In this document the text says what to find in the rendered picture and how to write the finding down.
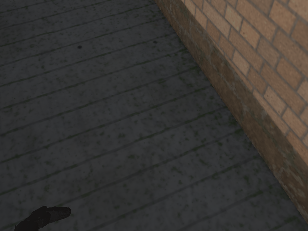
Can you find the left robot hand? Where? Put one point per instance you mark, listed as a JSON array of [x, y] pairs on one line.
[[41, 217]]

